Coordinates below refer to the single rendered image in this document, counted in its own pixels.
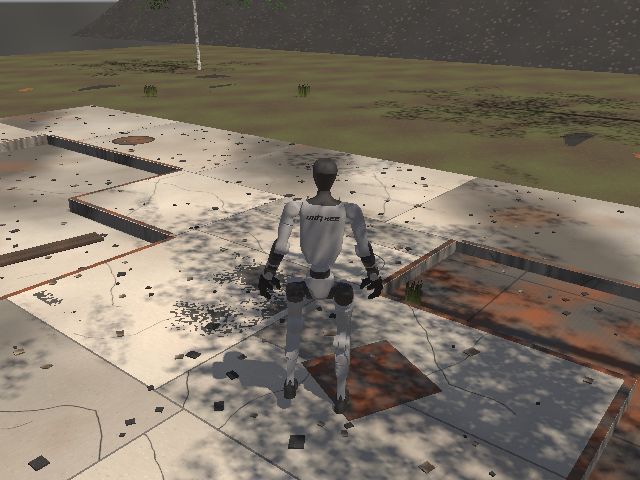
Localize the humanoid robot torso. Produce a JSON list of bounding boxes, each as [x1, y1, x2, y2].
[[299, 196, 346, 300]]

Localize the right robot hand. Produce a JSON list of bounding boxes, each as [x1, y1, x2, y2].
[[360, 276, 383, 299]]

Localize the left robot hand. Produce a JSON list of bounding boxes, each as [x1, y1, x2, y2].
[[258, 274, 281, 299]]

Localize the robot right upper arm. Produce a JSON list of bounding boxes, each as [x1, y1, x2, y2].
[[344, 202, 371, 257]]

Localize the left robot forearm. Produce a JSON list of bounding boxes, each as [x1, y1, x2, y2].
[[262, 239, 284, 280]]

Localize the robot left upper arm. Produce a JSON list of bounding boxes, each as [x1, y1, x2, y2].
[[274, 200, 303, 255]]

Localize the left robot shin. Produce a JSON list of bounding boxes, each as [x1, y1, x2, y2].
[[285, 317, 300, 386]]

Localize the right robot forearm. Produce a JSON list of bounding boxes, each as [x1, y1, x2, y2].
[[360, 242, 380, 281]]

